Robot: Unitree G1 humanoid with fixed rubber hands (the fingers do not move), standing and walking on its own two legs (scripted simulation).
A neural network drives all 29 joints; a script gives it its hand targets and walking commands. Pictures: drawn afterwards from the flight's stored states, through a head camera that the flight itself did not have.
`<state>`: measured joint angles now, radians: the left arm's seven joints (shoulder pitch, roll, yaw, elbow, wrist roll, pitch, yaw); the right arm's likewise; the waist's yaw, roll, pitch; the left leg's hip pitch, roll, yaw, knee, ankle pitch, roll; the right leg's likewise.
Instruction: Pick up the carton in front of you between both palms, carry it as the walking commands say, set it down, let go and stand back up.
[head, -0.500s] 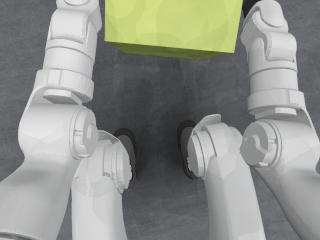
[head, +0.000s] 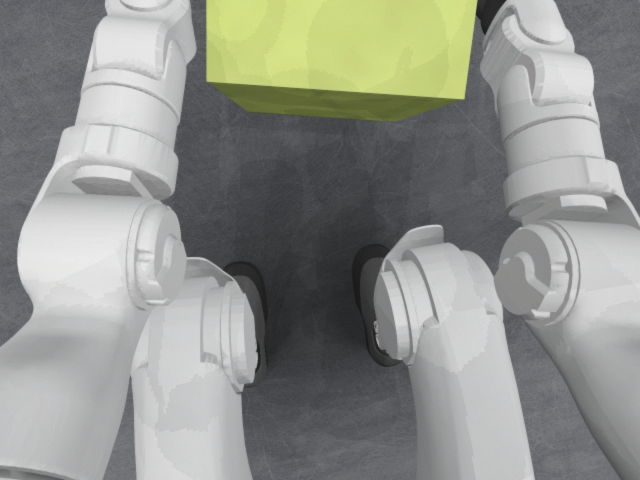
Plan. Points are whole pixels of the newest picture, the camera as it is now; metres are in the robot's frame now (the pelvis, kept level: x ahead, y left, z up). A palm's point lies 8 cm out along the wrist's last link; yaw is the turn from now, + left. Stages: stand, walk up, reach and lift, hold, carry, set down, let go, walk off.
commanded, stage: set down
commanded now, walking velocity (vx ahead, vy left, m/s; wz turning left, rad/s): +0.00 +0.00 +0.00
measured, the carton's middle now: (333, 10) +0.55 -0.05 -0.23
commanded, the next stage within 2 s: let go in 1.96 s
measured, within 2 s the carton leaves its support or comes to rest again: neither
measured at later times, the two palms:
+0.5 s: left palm out of the picture +0.57 +0.10 -0.17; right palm (511, 6) +0.52 -0.21 -0.16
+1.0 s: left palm out of the picture +0.59 +0.14 -0.15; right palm out of the picture +0.52 -0.23 -0.15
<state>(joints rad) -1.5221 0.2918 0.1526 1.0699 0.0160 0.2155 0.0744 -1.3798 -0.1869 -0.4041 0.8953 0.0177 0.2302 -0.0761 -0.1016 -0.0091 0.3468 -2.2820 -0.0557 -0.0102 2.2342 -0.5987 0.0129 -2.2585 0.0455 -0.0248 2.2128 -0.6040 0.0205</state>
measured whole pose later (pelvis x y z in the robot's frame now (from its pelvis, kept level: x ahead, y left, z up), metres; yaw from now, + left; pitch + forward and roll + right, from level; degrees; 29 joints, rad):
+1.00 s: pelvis +0.00 +0.00 -0.01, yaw +0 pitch +34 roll -2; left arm -1.59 0.49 -0.05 1.18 -0.22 0.11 0.05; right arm -1.41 -0.30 -0.24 1.04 0.21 0.08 -0.12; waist -0.11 0.00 0.42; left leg -2.24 -0.05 -0.02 2.27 -0.62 0.00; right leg -2.22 0.05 -0.04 2.24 -0.62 0.01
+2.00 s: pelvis +0.03 +0.00 +0.26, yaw +1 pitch +47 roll -2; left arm -1.31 0.36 0.20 1.01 0.05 0.22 -0.01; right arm -1.10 -0.20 -0.39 0.80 0.05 0.19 -0.05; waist -0.12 0.03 -0.05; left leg -1.69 -0.05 -0.04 1.24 -0.37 0.01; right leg -1.68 0.04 0.01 1.22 -0.36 0.01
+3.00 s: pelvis +0.12 +0.01 +0.41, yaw +1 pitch +1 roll +0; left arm 0.21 0.21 0.05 0.46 0.01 0.06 -0.04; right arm 0.23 -0.22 -0.04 0.44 0.01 0.06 0.08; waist -0.01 0.00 0.04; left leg -0.20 -0.04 -0.03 0.45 -0.27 0.03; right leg -0.20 0.02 0.06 0.44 -0.26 0.01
